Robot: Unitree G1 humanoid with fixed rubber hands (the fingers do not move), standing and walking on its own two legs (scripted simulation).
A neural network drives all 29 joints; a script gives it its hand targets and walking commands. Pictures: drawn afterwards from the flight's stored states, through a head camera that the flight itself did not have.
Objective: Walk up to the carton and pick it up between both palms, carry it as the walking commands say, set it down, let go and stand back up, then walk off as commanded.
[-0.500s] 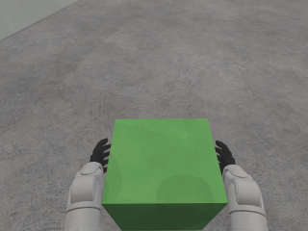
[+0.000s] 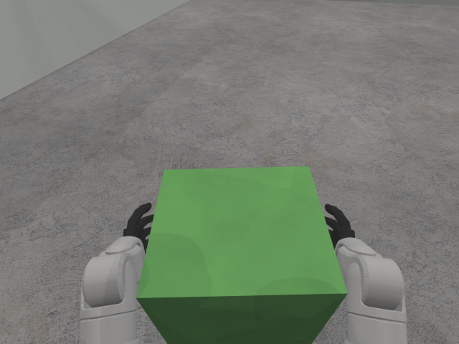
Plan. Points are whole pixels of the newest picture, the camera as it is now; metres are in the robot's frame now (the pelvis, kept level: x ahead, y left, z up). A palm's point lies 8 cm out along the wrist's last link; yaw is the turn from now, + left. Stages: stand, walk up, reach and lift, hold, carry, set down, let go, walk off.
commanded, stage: carry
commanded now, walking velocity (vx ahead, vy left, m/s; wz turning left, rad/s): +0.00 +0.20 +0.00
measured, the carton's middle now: (238, 265) +0.26 +0.01 +0.02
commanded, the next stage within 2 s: none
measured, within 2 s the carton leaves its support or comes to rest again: neither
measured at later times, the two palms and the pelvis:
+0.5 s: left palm (41, 307) +0.17 +0.29 +0.07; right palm (273, 293) +0.19 -0.04 +0.07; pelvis -0.08 +0.10 +0.00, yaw +3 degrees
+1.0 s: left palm out of the picture +0.07 +0.44 +0.07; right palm out of the picture +0.10 +0.10 +0.08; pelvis -0.16 +0.24 +0.01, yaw +4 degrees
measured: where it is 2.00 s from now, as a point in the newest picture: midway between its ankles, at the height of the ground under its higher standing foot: outside the picture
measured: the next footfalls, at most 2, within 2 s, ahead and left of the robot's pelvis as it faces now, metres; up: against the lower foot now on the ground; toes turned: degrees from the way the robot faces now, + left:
left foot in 0.28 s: +0.03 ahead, +0.22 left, +0.00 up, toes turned +9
right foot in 0.52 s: -0.02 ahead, +0.02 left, +0.00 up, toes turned -6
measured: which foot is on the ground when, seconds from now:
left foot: down 0.00-0.02, up 0.04-0.26, down 0.28-0.54, up 0.56-0.84, down 0.86-1.00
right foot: down 0.00-0.30, up 0.32-0.50, down 0.52-0.86, up 0.88-1.00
